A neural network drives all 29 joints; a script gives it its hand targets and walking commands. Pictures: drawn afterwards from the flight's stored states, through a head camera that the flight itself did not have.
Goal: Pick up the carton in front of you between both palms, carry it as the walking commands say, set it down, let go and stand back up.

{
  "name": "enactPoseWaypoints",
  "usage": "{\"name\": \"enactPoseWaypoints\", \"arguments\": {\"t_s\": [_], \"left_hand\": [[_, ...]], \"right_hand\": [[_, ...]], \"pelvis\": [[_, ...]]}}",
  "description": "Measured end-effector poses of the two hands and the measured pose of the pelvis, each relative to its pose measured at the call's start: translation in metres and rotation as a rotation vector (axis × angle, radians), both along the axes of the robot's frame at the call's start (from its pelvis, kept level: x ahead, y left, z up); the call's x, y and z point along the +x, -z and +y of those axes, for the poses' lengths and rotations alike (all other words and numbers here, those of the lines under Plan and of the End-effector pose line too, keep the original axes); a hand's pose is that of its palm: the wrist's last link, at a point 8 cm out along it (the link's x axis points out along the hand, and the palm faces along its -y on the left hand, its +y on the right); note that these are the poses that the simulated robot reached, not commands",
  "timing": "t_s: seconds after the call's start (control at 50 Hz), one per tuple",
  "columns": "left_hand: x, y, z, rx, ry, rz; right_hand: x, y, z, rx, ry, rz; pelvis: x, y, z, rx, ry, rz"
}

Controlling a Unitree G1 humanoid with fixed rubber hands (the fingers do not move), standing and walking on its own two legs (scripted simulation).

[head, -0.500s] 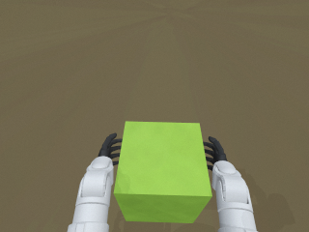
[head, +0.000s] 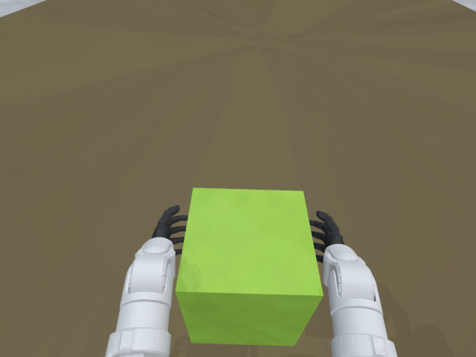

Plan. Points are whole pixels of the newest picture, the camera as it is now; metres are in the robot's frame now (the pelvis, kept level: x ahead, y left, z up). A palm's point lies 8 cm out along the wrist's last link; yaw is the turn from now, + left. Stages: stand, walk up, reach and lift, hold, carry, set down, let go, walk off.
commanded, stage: hold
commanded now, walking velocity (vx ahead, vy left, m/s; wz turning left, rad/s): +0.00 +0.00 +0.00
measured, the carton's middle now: (245, 269) +0.29 +0.00 -0.04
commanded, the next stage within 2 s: set down in 0.02 s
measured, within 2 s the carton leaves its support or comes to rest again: neither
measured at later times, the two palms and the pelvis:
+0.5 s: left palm (181, 244) +0.35 +0.14 -0.04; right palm (322, 254) +0.33 -0.16 -0.04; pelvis -0.01 +0.01 -0.03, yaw -4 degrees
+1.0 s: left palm (188, 266) +0.40 +0.15 -0.22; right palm (299, 273) +0.39 -0.15 -0.22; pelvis -0.02 +0.00 -0.15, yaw -4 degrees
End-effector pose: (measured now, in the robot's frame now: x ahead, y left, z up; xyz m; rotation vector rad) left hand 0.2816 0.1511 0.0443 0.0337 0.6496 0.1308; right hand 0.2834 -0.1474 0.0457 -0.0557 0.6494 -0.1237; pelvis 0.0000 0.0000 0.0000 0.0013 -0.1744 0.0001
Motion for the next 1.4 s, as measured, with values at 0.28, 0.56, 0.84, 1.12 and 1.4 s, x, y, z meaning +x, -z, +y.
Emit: {"name": "enactPoseWaypoints", "arguments": {"t_s": [0.28,0.56,0.84,1.12,1.4], "left_hand": [[0.034,0.004,-0.011,-0.064,0.010,0.002],[0.070,0.127,-0.012,-0.013,0.031,0.052],[0.099,0.232,-0.009,-0.047,-0.009,-0.035],[0.125,0.305,-0.003,-0.047,-0.023,0.010],[0.148,0.399,0.001,-0.049,-0.035,0.018]], "right_hand": [[0.018,0.005,-0.010,0.043,0.080,0.001],[0.058,0.125,-0.012,-0.001,0.043,0.054],[0.090,0.234,-0.009,0.066,0.069,-0.034],[0.121,0.306,-0.003,0.059,0.054,0.012],[0.148,0.400,0.001,0.051,0.036,0.020]], "pelvis": [[-0.004,0.009,0.008,0.003,0.072,-0.001],[-0.013,0.037,0.005,0.013,0.069,0.355],[-0.015,0.115,-0.002,0.024,0.067,0.737],[-0.028,0.183,-0.001,0.021,0.067,0.871],[-0.048,0.260,0.006,0.021,0.077,0.945]]}}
